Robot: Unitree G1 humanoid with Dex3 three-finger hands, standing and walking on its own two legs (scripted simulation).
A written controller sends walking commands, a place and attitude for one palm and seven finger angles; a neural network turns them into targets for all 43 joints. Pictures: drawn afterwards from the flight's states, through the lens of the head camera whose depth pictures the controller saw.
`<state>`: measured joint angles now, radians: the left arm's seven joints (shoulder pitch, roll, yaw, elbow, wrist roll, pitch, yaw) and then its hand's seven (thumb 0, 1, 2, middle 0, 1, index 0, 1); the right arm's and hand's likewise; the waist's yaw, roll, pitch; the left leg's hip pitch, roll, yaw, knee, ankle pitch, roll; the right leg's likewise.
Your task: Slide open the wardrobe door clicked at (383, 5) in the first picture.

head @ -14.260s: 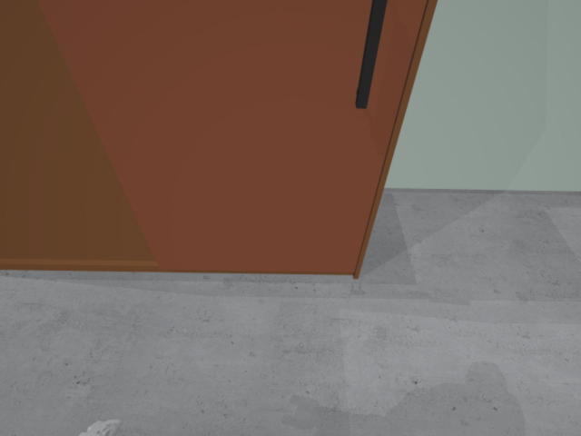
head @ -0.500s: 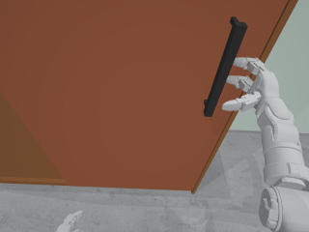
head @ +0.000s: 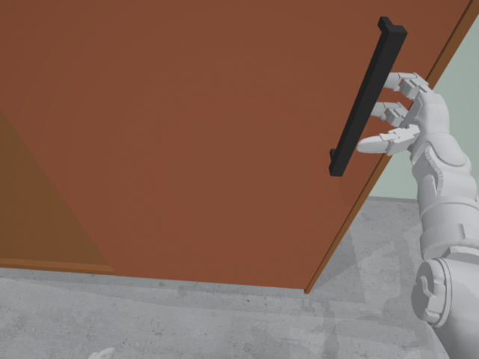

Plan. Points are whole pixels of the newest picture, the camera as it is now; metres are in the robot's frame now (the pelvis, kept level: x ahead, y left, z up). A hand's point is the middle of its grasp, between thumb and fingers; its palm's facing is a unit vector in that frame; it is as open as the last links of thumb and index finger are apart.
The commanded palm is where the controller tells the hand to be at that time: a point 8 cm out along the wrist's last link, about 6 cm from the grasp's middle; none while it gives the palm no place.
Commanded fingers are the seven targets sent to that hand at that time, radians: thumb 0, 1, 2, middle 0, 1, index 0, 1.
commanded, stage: slide the fingers in behind the handle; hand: right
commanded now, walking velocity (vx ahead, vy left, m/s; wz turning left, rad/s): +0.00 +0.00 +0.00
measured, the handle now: (356, 108) +0.50 -0.13 +0.19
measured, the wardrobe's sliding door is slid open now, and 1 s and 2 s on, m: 0.00 0.00 0.00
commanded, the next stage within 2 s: grip the handle and tug to test in 1.80 s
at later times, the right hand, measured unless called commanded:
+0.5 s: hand (376, 125) +0.44 -0.15 +0.20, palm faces -0.03 +1.00 +0.00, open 14.0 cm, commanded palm +0.42 -0.20 +0.20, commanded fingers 0.00 0.50 -0.30 0.30 1.20 0.30 1.20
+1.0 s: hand (358, 120) +0.45 -0.13 +0.20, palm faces -0.04 +1.00 +0.00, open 14.0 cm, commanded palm +0.43 -0.18 +0.20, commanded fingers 0.00 0.50 -0.30 0.30 1.20 0.30 1.20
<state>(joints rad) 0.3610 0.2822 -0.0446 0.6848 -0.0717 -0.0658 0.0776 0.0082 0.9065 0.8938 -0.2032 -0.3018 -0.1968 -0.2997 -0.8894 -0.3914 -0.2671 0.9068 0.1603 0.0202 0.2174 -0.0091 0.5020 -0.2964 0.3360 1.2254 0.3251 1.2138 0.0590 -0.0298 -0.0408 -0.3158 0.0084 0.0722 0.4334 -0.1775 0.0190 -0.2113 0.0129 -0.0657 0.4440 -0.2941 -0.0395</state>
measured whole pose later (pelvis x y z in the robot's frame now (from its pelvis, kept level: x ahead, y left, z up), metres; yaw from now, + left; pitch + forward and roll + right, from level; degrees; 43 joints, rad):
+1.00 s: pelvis +0.00 +0.00 +0.00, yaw +0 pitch +2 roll +0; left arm 0.31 0.26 -0.06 0.67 -0.07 -0.06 0.06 0.01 0.91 0.89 -0.20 -0.30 -0.20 -0.30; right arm -0.86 -0.29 -0.22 0.81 0.15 0.05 0.13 -0.01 0.50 -0.30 0.30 1.20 0.30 1.20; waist 0.05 -0.03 -0.04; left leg -0.31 0.01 0.07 0.44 -0.18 0.02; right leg -0.19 0.01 -0.07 0.43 -0.29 -0.04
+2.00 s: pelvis -0.01 +0.00 +0.00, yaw +0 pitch +4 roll +0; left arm 0.35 0.26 -0.05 0.70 -0.06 -0.08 0.06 0.01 0.91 0.89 -0.20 -0.30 -0.20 -0.30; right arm -0.95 -0.30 -0.21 0.95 0.14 0.00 0.14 -0.01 0.48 -0.31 0.38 1.25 0.37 1.24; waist 0.05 -0.02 -0.04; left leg -0.35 0.02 0.07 0.45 -0.17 0.02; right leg -0.24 0.02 -0.06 0.46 -0.29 -0.04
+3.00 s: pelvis -0.02 +0.01 +0.00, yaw +0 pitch +5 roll +0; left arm 0.36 0.27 -0.05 0.70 -0.06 -0.12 0.06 0.01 0.91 0.89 -0.20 -0.30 -0.20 -0.30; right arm -1.01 -0.32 -0.23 1.06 0.13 -0.07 0.13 0.00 -0.72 -0.87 0.45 1.40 0.40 1.38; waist 0.08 -0.03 -0.04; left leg -0.40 0.01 0.07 0.49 -0.17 0.03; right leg -0.30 0.01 -0.06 0.51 -0.29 -0.03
